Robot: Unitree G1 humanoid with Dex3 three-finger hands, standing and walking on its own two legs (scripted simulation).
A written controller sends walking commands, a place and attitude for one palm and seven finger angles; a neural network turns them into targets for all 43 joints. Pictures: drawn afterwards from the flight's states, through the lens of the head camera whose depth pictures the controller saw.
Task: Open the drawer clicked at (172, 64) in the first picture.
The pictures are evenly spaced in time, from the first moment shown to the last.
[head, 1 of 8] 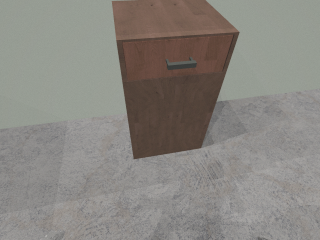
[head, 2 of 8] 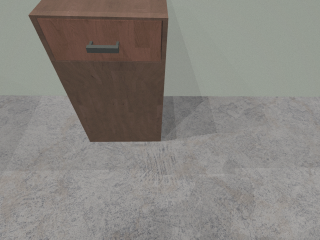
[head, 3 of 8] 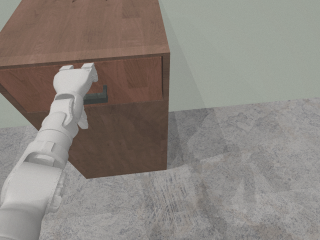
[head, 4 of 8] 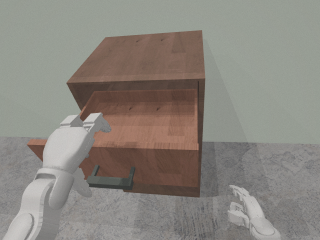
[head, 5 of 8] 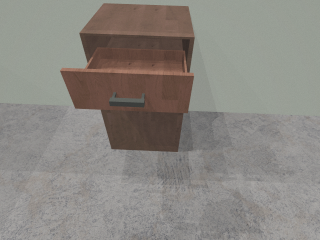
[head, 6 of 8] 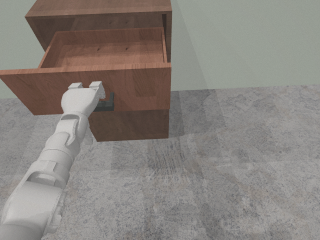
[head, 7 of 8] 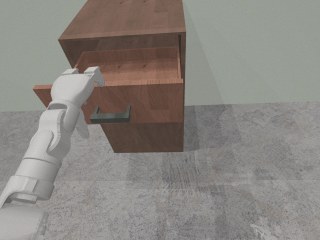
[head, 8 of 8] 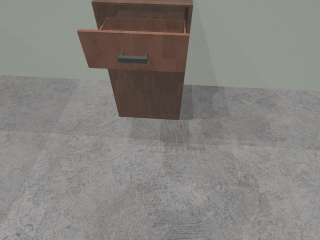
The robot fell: no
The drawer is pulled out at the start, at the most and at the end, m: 0.00 0.30 0.29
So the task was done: yes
